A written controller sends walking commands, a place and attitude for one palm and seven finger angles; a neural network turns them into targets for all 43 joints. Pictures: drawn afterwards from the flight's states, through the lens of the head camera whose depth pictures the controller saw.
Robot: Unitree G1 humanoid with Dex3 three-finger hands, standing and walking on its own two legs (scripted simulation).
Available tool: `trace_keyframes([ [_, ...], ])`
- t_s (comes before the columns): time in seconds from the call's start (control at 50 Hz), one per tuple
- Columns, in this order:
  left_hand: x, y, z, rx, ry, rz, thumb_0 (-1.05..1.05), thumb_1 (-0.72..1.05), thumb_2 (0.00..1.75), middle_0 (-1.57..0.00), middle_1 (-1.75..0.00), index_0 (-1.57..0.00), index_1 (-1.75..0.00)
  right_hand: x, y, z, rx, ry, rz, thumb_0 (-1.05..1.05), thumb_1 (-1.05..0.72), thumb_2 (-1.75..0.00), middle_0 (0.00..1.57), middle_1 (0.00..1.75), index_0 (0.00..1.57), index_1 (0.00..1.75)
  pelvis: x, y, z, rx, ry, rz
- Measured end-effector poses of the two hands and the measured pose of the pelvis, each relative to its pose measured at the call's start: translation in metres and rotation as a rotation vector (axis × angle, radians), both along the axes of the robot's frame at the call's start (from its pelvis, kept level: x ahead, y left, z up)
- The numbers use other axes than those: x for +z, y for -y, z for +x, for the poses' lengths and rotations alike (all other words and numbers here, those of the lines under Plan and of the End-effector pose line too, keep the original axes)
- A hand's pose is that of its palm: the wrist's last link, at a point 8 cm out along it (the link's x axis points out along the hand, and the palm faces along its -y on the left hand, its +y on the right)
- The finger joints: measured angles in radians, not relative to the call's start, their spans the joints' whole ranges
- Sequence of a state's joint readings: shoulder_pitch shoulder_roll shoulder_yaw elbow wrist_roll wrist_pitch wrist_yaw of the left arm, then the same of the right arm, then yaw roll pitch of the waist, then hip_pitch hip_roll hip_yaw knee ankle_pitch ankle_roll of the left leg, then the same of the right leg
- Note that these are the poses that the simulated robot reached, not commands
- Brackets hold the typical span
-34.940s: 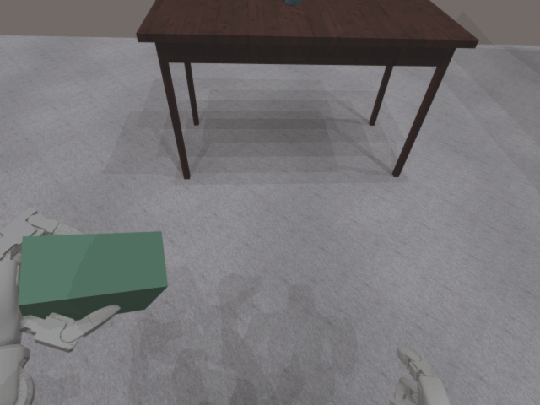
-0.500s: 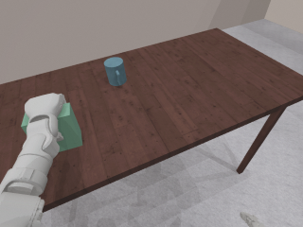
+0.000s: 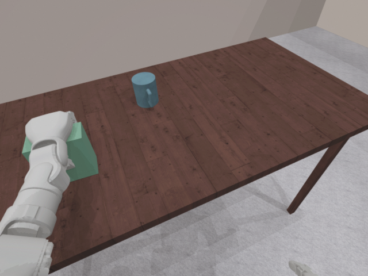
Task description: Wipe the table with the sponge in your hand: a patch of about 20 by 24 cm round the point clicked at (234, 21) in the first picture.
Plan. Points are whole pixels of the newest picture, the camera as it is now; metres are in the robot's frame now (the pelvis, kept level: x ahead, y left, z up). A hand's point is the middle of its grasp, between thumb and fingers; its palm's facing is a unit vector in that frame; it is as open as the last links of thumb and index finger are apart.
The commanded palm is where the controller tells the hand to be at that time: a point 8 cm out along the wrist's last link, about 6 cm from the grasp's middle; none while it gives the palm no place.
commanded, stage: slide back across to the first lane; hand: left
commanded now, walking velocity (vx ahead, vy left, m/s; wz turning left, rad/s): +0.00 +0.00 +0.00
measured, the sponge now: (68, 161) +0.37 +0.32 +0.04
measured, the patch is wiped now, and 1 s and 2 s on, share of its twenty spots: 0.95 1.00 1.00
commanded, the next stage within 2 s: wipe back along the first lane in 0.38 s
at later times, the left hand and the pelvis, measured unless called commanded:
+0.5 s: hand (39, 151) +0.35 +0.36 +0.10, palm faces -0.03 -0.03 -1.00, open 10.3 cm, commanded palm +0.32 +0.35 +0.14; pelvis +0.01 +0.02 +0.00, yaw +1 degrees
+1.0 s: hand (30, 169) +0.31 +0.35 +0.10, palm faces -0.02 -0.03 -1.00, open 10.3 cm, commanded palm +0.27 +0.33 +0.13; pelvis +0.00 +0.01 +0.00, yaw +1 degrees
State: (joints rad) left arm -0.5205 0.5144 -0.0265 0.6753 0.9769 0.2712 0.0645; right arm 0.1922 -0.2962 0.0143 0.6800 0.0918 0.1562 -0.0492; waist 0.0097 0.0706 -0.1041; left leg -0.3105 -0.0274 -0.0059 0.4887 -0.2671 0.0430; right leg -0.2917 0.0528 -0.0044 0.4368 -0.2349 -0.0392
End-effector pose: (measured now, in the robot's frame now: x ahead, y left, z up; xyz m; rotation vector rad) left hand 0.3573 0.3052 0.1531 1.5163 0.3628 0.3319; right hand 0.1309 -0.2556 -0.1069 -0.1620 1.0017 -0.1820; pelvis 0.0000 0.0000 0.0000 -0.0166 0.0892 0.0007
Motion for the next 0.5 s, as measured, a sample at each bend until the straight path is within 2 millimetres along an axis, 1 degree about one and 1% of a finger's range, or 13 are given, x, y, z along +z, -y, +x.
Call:
trace_keyframes([
  [0.16,0.001,-0.026,-0.011,0.051,-0.02,-0.008,0.01,-0.52,1.05,-0.7,-1.32,-0.72,-1.33,0.009,-0.019,0.031,0.056,0.055,-0.001,0.01,-0.91,-0.9,0.2,0.3,0.2,0.3,0.001,-0.009,0.004,0.016,0.011,-0.004],
  [0.22,0.001,-0.031,-0.013,0.044,-0.033,0.001,0.01,-0.52,1.05,-0.7,-1.32,-0.72,-1.33,0.012,-0.026,0.042,0.081,0.071,0.001,0.01,-0.91,-0.9,0.2,0.3,0.2,0.3,0.001,-0.012,0.006,0.024,0.011,-0.006],
  [0.3,0.0,-0.031,-0.014,0.021,-0.039,0.011,0.01,-0.52,1.05,-0.7,-1.33,-0.72,-1.33,0.013,-0.035,0.054,0.107,0.084,0.008,0.01,-0.9,-0.9,0.2,0.3,0.2,0.3,0.001,-0.015,0.009,0.031,0.009,-0.008],
  [0.4,-0.001,-0.035,-0.017,0.009,-0.027,-0.003,0.01,-0.52,1.05,-0.7,-1.33,-0.72,-1.33,0.012,-0.042,0.062,0.122,0.085,0.018,0.0,-0.9,-0.9,0.2,0.3,0.2,0.3,0.001,-0.017,0.013,0.026,0.007,-0.009],
  [0.5,0.001,-0.043,-0.021,0.03,-0.022,0.001,0.01,-0.52,1.05,-0.7,-1.33,-0.72,-1.33,0.01,-0.043,0.062,0.132,0.068,0.021,0.0,-0.9,-0.9,0.2,0.3,0.2,0.3,0.002,-0.016,0.015,0.026,0.006,-0.008],
])
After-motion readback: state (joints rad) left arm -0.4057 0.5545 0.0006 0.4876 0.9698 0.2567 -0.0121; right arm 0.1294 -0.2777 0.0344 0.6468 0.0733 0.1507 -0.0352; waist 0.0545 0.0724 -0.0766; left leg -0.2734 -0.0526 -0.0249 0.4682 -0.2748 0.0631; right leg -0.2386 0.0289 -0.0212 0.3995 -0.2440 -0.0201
